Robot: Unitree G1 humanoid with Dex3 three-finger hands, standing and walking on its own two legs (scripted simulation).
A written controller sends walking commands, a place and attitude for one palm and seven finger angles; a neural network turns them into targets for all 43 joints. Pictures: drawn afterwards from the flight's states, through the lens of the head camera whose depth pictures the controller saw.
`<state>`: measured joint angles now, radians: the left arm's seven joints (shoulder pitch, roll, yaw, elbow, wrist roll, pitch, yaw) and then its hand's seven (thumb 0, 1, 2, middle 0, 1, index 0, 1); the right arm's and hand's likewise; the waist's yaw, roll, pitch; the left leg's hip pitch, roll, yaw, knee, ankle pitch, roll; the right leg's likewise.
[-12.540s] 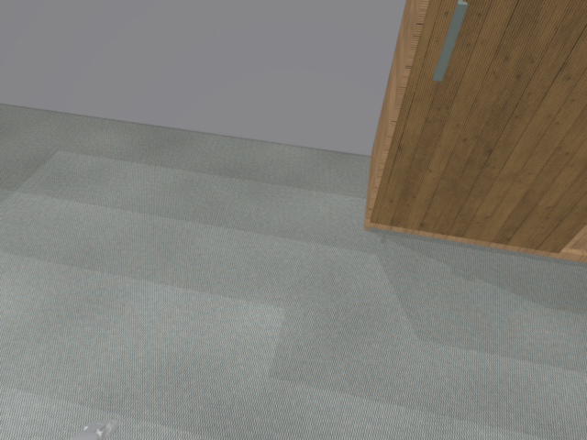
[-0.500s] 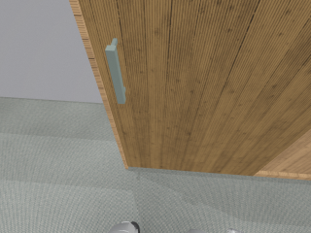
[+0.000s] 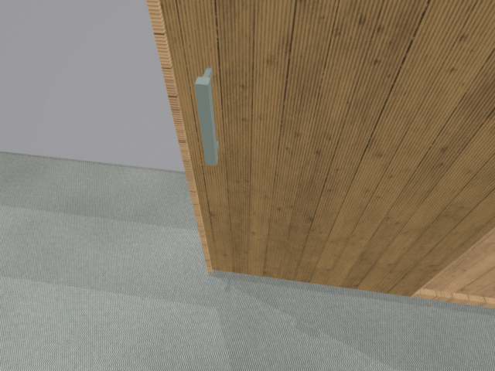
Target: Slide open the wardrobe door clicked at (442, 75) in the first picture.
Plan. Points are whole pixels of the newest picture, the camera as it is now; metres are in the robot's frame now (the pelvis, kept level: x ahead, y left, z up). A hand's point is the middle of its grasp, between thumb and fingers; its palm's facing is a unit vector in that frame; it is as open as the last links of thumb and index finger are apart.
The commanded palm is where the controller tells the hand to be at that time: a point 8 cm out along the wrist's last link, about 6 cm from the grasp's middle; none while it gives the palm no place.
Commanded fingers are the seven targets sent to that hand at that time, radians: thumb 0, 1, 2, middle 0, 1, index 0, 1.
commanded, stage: come to a stop and stand still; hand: left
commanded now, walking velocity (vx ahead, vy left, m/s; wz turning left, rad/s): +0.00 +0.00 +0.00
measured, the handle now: (210, 119) +0.55 +0.13 +0.09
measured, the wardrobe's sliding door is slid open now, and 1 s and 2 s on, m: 0.00 0.00 0.00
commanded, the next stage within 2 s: look again from close up in 0.52 s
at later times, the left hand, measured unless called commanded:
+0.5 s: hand out of the picture +0.02 +0.19 -0.17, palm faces -0.01 -0.98 -0.21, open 7.4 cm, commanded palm none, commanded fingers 0.00 0.90 0.90 -0.20 -0.30 -0.20 -0.30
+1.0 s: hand out of the picture +0.02 +0.16 -0.16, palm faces -0.01 -0.97 -0.24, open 7.3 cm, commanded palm none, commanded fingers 0.00 0.90 0.90 -0.20 -0.30 -0.20 -0.30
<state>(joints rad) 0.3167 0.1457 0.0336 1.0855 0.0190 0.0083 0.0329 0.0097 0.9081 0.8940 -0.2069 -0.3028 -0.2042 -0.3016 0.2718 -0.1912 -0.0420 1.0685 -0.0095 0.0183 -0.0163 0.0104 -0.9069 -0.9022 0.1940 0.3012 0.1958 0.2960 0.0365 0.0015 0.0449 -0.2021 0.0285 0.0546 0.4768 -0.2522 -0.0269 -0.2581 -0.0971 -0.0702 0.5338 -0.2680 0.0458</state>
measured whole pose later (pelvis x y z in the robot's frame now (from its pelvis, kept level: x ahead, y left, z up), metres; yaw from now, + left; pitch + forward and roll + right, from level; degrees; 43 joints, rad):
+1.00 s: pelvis +0.00 -0.02 +0.00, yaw -1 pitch -1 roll +1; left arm 0.26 0.14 -0.01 1.11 0.01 -0.02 0.03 0.01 0.91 0.89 -0.20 -0.30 -0.20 -0.30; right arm 0.30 -0.18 0.01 1.08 -0.02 -0.01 -0.02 0.01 -0.91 -0.90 0.20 0.30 0.20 0.30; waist -0.01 0.04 0.04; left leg -0.16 0.04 0.07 0.46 -0.28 -0.04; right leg -0.23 -0.06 -0.05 0.54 -0.28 0.01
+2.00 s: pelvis +0.06 -0.01 -0.01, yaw +0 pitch +0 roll +1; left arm 0.30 0.14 0.04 1.07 0.03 -0.04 0.01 0.01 0.91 0.89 -0.20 -0.30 -0.20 -0.30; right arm 0.41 -0.13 0.00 1.11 -0.02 -0.03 -0.03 0.01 -0.90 -0.90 0.20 0.30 0.20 0.30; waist -0.01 0.02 0.07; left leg -0.21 0.04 0.07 0.69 -0.45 0.00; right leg -0.26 -0.05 -0.11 0.66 -0.38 -0.04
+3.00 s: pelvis +0.01 -0.04 +0.01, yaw +0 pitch -2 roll +1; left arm 0.28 0.15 0.00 1.10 0.01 0.00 0.02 0.01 0.92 0.89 -0.20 -0.30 -0.20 -0.30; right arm 0.31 -0.13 0.01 1.12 -0.02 0.01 -0.04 0.01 -0.91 -0.90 0.20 0.30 0.20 0.30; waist 0.02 -0.01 0.03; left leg -0.12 0.01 0.04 0.40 -0.24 -0.01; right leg -0.21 0.03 -0.12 0.39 -0.16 -0.08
